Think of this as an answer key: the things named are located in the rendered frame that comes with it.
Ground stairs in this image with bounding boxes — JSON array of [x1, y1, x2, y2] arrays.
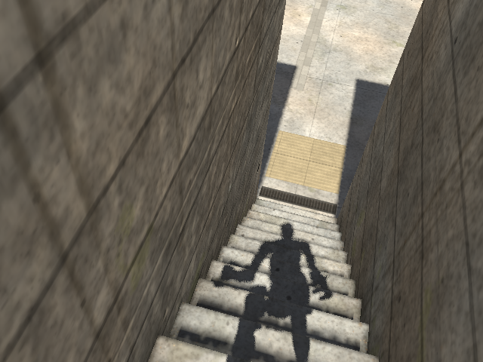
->
[[148, 198, 379, 362]]

